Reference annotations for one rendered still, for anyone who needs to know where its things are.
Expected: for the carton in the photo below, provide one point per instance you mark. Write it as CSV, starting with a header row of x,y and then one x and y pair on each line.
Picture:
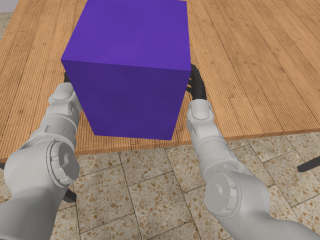
x,y
129,64

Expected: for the table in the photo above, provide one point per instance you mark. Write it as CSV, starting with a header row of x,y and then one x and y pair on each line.
x,y
259,61

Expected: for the left robot forearm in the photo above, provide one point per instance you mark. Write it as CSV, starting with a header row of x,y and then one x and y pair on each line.
x,y
61,120

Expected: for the left robot hand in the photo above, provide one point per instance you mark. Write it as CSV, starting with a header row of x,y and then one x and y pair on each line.
x,y
66,78

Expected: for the right robot hand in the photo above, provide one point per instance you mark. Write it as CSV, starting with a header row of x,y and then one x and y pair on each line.
x,y
197,88

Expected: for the right robot forearm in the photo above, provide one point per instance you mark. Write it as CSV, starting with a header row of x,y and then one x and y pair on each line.
x,y
209,145

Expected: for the robot left upper arm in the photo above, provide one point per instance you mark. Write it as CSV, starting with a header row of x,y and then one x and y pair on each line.
x,y
38,178

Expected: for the robot right upper arm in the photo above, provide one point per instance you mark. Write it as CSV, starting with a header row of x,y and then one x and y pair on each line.
x,y
241,204

